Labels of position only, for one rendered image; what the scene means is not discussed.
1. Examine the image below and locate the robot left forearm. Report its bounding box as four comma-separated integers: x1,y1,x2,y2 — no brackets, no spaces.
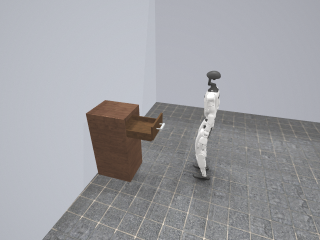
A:
202,114,214,138

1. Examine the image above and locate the robot left upper arm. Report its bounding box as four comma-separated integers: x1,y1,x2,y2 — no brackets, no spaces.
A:
206,93,216,119

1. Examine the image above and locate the drawer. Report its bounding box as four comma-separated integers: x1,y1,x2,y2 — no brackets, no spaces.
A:
125,112,163,142

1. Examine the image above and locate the cabinet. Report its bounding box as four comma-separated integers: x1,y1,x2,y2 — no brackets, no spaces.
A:
86,100,143,182

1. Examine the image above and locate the handle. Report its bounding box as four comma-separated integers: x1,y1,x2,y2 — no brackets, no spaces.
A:
156,123,165,131

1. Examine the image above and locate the left robot hand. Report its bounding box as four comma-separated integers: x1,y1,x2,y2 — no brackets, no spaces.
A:
196,136,208,151

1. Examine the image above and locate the robot right thigh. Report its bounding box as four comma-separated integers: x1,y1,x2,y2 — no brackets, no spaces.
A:
198,119,207,148

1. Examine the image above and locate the robot right foot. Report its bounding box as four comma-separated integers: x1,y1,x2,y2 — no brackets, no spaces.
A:
193,163,209,171

